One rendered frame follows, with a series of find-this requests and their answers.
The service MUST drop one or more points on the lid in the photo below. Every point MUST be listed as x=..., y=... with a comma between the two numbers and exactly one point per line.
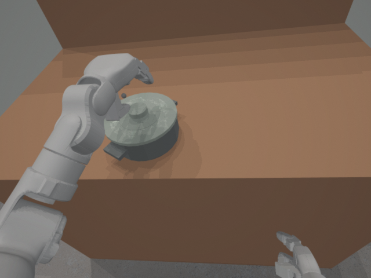
x=161, y=116

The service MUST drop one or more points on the right robot hand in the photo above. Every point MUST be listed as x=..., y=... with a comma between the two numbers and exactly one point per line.
x=302, y=261

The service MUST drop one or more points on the knob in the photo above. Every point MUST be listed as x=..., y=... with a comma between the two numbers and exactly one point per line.
x=138, y=110

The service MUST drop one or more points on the left robot hand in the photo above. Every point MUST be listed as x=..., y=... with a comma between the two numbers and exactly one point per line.
x=119, y=70

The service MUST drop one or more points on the robot left forearm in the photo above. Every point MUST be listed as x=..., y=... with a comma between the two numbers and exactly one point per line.
x=78, y=132

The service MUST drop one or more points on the pot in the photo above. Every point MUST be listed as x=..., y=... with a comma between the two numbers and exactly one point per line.
x=148, y=151

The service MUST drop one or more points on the left robot upper arm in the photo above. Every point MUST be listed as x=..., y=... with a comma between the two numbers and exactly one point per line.
x=30, y=235

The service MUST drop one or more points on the table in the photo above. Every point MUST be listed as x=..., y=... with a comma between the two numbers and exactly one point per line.
x=274, y=113

